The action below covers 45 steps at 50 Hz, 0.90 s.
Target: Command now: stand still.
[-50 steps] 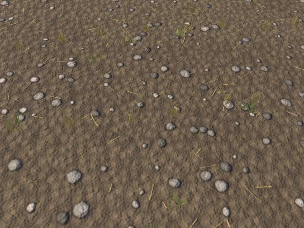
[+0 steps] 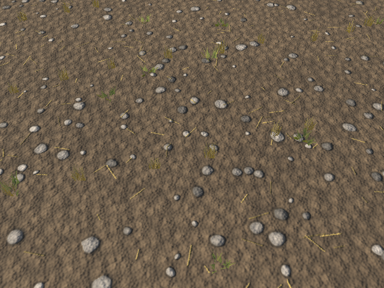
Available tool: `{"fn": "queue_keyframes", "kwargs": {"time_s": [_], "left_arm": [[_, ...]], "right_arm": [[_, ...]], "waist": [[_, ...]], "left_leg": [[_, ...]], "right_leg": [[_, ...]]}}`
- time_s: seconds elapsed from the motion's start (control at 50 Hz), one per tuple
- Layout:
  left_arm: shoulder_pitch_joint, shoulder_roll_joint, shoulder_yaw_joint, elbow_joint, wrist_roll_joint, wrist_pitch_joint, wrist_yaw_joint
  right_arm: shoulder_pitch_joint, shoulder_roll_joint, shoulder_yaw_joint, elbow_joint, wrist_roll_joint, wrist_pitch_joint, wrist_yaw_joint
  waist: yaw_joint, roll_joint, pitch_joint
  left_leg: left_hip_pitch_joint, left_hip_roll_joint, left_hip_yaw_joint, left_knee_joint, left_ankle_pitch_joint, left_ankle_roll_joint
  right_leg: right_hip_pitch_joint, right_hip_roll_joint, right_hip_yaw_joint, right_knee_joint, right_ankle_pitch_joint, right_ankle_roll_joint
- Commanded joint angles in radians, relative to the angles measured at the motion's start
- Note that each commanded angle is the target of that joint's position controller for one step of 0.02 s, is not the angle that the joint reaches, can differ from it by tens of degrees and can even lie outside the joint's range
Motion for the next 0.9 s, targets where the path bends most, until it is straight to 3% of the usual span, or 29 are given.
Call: {"fn": "queue_keyframes", "kwargs": {"time_s": [0.02, 0.1, 0.12, 0.16, 0.2, 0.24, 0.26, 0.3, 0.32, 0.34, 0.36, 0.38, 0.4, 0.42, 0.44, 0.48, 0.54, 0.58, 0.66, 0.7, 0.72, 0.76, 0.78, 0.8, 0.82, 0.84, 0.86, 0.88, 0.9], "left_arm": [[-0.001, 0.105, 0.020, -0.019, -0.001, -0.011, 0.007], [0.007, 0.102, 0.017, 0.018, -0.002, -0.011, 0.010], [0.025, 0.094, 0.016, 0.034, -0.004, -0.009, 0.011], [0.029, 0.102, 0.020, 0.043, -0.016, -0.009, 0.013], [0.002, 0.089, 0.017, 0.029, -0.021, -0.032, 0.010], [-0.017, 0.048, 0.010, 0.020, -0.028, -0.067, -0.005], [-0.026, 0.049, 0.010, 0.018, -0.031, -0.079, -0.013], [0.047, 0.036, 0.009, 0.045, -0.040, -0.094, -0.026], [0.134, 0.045, 0.016, 0.088, -0.039, -0.097, -0.027], [0.226, 0.086, 0.031, 0.126, -0.031, -0.097, -0.025], [0.353, 0.190, 0.058, 0.155, -0.030, -0.101, -0.026], [0.376, 0.214, 0.055, 0.151, -0.016, -0.116, -0.040], [0.307, 0.146, 0.033, 0.134, -0.010, -0.129, -0.040], [0.270, 0.109, 0.022, 0.118, -0.012, -0.135, -0.042], [0.242, 0.114, 0.020, 0.109, -0.015, -0.134, -0.046], [0.244, 0.070, 0.000, 0.109, -0.010, -0.119, -0.043], [0.259, 0.085, -0.003, 0.107, -0.008, -0.099, -0.024], [0.264, 0.123, 0.002, 0.102, -0.006, -0.097, -0.012], [0.295, 0.150, 0.015, 0.122, -0.026, -0.104, -0.008], [0.276, 0.158, 0.022, 0.122, -0.028, -0.099, -0.009], [0.261, 0.170, 0.027, 0.117, -0.023, -0.093, -0.010], [0.238, 0.165, 0.026, 0.105, -0.010, -0.076, -0.011], [0.247, 0.130, 0.010, 0.081, 0.007, -0.073, -0.012], [0.383, -0.036, -0.031, 0.077, -0.006, -0.094, -0.023], [0.306, 0.060, -0.011, 0.077, -0.033, -0.123, -0.029], [0.204, 0.122, 0.008, 0.039, -0.059, -0.140, -0.032], [0.150, 0.131, 0.009, 0.027, -0.055, -0.147, -0.025], [0.128, 0.128, 0.018, 0.025, -0.039, -0.143, -0.016], [0.153, 0.113, 0.021, 0.029, -0.031, -0.130, -0.014]], "right_arm": [[0.007, -0.113, -0.023, -0.022, 0.001, -0.008, -0.004], [0.012, -0.109, -0.021, 0.004, 0.002, -0.007, -0.005], [0.032, -0.106, -0.021, 0.019, 0.004, -0.005, -0.007], [0.040, -0.134, -0.032, 0.025, 0.017, 0.001, -0.012], [0.071, -0.156, -0.038, 0.023, 0.026, -0.011, -0.014], [0.125, -0.203, -0.055, 0.042, 0.033, -0.033, -0.009], [0.121, -0.210, -0.060, 0.040, 0.034, -0.039, -0.007], [0.026, -0.194, -0.055, 0.008, 0.040, -0.044, 0.000], [-0.033, -0.175, -0.050, -0.012, 0.044, -0.042, 0.005], [-0.067, -0.132, -0.039, -0.031, 0.038, -0.047, 0.009], [-0.099, -0.069, -0.024, -0.068, 0.032, -0.062, 0.009], [-0.119, -0.102, -0.032, -0.094, 0.042, -0.081, 0.006], [-0.085, -0.124, -0.039, -0.082, 0.056, -0.093, 0.013], [-0.049, -0.116, -0.037, -0.061, 0.059, -0.101, 0.024], [-0.053, -0.116, -0.041, -0.058, 0.052, -0.107, 0.029], [-0.085, -0.110, -0.046, -0.066, 0.034, -0.107, 0.043], [-0.174, -0.056, -0.029, -0.099, 0.027, -0.096, 0.058], [-0.268, -0.033, -0.014, -0.137, 0.028, -0.093, 0.060], [-0.329, -0.075, -0.015, -0.175, 0.039, -0.086, 0.068], [-0.305, -0.108, -0.027, -0.179, 0.037, -0.089, 0.073], [-0.258, -0.132, -0.039, -0.170, 0.036, -0.090, 0.072], [0.012, -0.194, -0.080, -0.091, 0.039, -0.082, 0.061], [0.188, -0.257, -0.099, -0.053, 0.029, -0.075, 0.050], [0.244, -0.307, -0.102, -0.028, 0.013, -0.074, 0.060], [0.192, -0.216, -0.076, -0.034, 0.021, -0.081, 0.064], [0.095, -0.175, -0.064, -0.048, 0.022, -0.089, 0.063], [0.010, -0.155, -0.056, -0.068, 0.018, -0.097, 0.065], [-0.039, -0.133, -0.051, -0.073, 0.005, -0.104, 0.070], [-0.059, -0.110, -0.043, -0.070, -0.005, -0.109, 0.071]], "waist": [[-0.004, 0.004, -0.021], [-0.002, 0.007, -0.017], [-0.002, 0.011, -0.039], [-0.005, 0.042, 0.016], [-0.022, 0.086, 0.093], [-0.028, 0.187, 0.100], [-0.024, 0.193, 0.112], [0.042, 0.178, 0.111], [0.088, 0.146, 0.098], [0.115, 0.047, 0.064], [0.140, -0.232, 0.019], [0.140, -0.275, 0.032], [0.088, -0.147, 0.068], [0.065, -0.108, 0.061], [0.052, -0.074, 0.059], [0.047, -0.074, 0.048], [0.061, -0.078, 0.064], [0.079, -0.079, 0.085], [0.065, -0.108, 0.111], [0.028, -0.105, 0.085], [-0.005, -0.117, 0.039], [-0.140, -0.116, -0.132], [-0.191, -0.007, -0.259], [-0.096, 0.297, -0.417], [-0.120, 0.220, -0.342], [-0.095, 0.168, -0.179], [-0.060, 0.060, -0.113], [-0.027, 0.030, -0.074], [0.010, 0.052, -0.074]], "left_leg": [[-0.018, 0.028, -0.029, -0.101, 0.130, 0.018], [-0.018, 0.023, -0.025, -0.106, 0.135, 0.019], [-0.010, 0.013, -0.017, -0.111, 0.030, 0.024], [-0.061, 0.017, -0.046, -0.127, -0.330, 0.067], [-0.086, 0.098, -0.175, -0.197, -0.518, 0.127], [-0.042, 0.246, -0.388, -0.307, -0.579, 0.211], [-0.078, 0.288, -0.449, -0.338, -0.556, 0.238], [-0.171, 0.253, -0.369, -0.312, -0.461, 0.207], [-0.252, 0.183, -0.267, -0.248, -0.377, 0.163], [-0.331, 0.102, -0.148, -0.066, -0.231, 0.110], [-0.480, -0.027, 0.040, 0.284, -0.141, 0.034], [-0.616, -0.048, -0.027, 0.506, -0.274, 0.035], [-0.688, 0.010, -0.088, 0.634, -0.227, 0.057], [-0.708, 0.040, -0.090, 0.662, -0.138, 0.080], [-0.725, 0.067, -0.074, 0.643, -0.060, 0.089], [-0.675, 0.099, -0.045, 0.565, 0.037, 0.079], [-0.594, 0.079, 0.015, 0.368, 0.132, 0.029], [-0.493, 0.044, 0.048, 0.198, 0.224, 0.016], [-0.387, 0.025, 0.033, 0.049, 0.302, 0.045], [-0.342, 0.015, 0.026, 0.015, 0.280, 0.078], [-0.267, -0.007, 0.039, 0.019, 0.257, 0.096], [0.083, -0.056, 0.071, 0.028, 0.222, 0.144], [0.386, 0.125, -0.145, 0.044, 0.143, 0.202], [0.627, 0.360, -0.681, -0.149, -0.178, 0.363], [0.553, 0.341, -0.788, -0.275, -0.269, 0.329], [0.409, 0.322, -0.633, -0.284, -0.200, 0.287], [0.252, 0.290, -0.501, -0.302, -0.059, 0.266], [0.127, 0.253, -0.397, -0.321, 0.060, 0.251], [0.056, 0.220, -0.325, -0.347, 0.109, 0.241]], "right_leg": [[0.008, -0.024, 0.022, -0.080, 0.169, -0.017], [0.011, -0.023, 0.017, -0.084, 0.172, -0.016], [0.017, -0.008, 0.000, -0.080, 0.072, -0.019], [-0.069, 0.029, -0.033, -0.034, -0.269, -0.043], [-0.187, 0.023, -0.032, 0.025, -0.348, -0.062], [-0.240, 0.028, -0.085, 0.176, -0.190, -0.058], [-0.222, 0.003, -0.064, 0.211, -0.161, -0.071], [-0.064, -0.002, -0.073, 0.064, -0.165, -0.109], [0.102, 0.014, -0.077, -0.056, -0.095, -0.116], [0.234, -0.045, 0.036, -0.117, -0.066, -0.123], [0.353, -0.237, 0.390, -0.283, -0.225, -0.213], [0.373, -0.377, 0.656, -0.359, -0.194, -0.312], [0.377, -0.376, 0.596, -0.333, -0.134, -0.310], [0.385, -0.330, 0.485, -0.325, -0.074, -0.275], [0.389, -0.306, 0.404, -0.335, -0.011, -0.243], [0.353, -0.256, 0.259, -0.355, 0.201, -0.205], [0.264, -0.202, 0.123, -0.382, 0.315, -0.201], [0.170, -0.180, 0.075, -0.413, 0.299, -0.195], [0.177, -0.227, 0.052, -0.441, 0.300, -0.188], [0.250, -0.252, 0.034, -0.379, 0.452, -0.166], [0.277, -0.255, 0.020, -0.308, 0.630, -0.153], [0.212, -0.197, -0.035, 0.023, 0.864, -0.110], [-0.024, -0.142, -0.059, 0.342, 0.573, -0.082], [-0.348, 0.063, -0.013, 0.702, -0.204, -0.028], [-0.453, 0.030, 0.111, 0.837, -0.271, -0.053], [-0.528, -0.021, 0.083, 0.865, -0.191, -0.074], [-0.482, -0.077, 0.064, 0.821, -0.089, -0.082], [-0.431, -0.114, 0.054, 0.764, -0.025, -0.081], [-0.364, -0.144, 0.063, 0.727, 0.011, -0.082]]}}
